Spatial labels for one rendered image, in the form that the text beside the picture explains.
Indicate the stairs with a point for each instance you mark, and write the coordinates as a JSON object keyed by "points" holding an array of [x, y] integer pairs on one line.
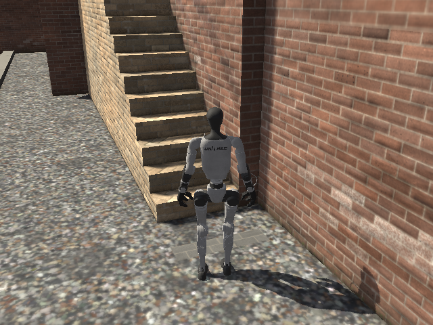
{"points": [[139, 79]]}

